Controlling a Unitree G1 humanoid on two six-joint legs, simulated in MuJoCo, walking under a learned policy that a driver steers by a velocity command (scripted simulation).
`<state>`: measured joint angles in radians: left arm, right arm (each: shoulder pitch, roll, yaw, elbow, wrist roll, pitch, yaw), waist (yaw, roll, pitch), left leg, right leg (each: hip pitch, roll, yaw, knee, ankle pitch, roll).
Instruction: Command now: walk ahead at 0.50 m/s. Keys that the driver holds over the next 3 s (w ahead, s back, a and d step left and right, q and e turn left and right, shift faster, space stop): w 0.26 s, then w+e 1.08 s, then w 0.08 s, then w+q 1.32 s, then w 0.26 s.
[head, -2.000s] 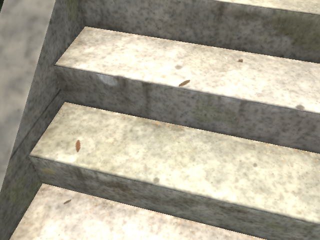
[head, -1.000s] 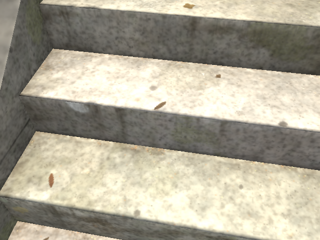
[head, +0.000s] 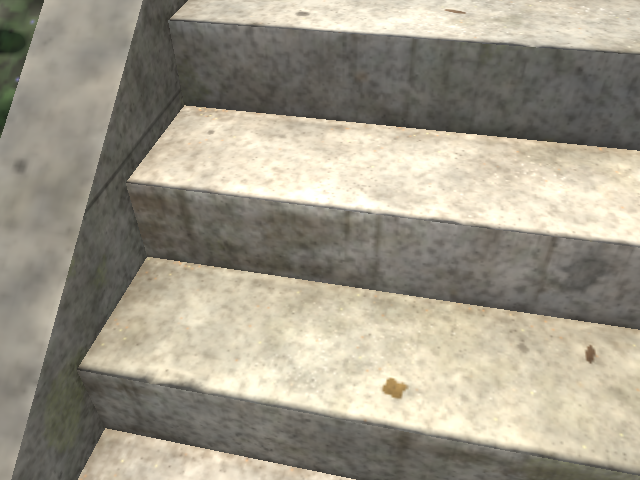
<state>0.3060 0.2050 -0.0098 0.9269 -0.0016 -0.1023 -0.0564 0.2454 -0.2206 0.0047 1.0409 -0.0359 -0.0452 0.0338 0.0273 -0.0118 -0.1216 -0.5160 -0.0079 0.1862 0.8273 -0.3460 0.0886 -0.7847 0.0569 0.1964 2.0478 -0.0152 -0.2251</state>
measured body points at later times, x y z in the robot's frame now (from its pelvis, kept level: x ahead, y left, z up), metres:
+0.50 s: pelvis +0.26 -0.05 +0.16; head +0.22 -0.03 +0.61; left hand +0.35 +0.18 +0.02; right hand +0.29 -0.27 +0.02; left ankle +0.15 +0.10 -0.34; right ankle +0.29 -0.10 -0.51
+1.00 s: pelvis +0.52 -0.03 +0.32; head +0.50 -0.04 +0.77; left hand +0.62 +0.18 +0.18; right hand +0.61 -0.31 +0.23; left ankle +0.62 +0.05 -0.32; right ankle +0.35 -0.11 -0.23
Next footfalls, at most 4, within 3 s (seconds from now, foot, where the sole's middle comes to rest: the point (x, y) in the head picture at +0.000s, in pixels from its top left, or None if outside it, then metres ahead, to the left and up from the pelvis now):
0.34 right None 0.33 -0.10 -0.55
0.88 left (327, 346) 0.66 0.05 -0.36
1.46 right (620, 209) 0.81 -0.45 -0.18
2.02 left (575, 28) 1.11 -0.41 0.01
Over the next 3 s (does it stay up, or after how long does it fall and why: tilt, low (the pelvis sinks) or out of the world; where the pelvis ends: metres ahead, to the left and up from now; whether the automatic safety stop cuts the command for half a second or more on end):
stays up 1.48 -0.45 0.96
